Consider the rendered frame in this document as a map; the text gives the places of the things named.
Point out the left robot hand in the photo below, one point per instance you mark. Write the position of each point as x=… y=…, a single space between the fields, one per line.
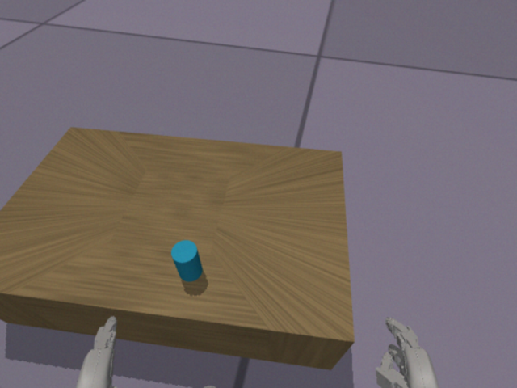
x=97 y=367

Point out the can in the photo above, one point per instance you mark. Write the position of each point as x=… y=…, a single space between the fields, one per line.
x=187 y=261

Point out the right robot hand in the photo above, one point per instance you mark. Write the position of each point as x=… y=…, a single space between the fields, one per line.
x=416 y=368

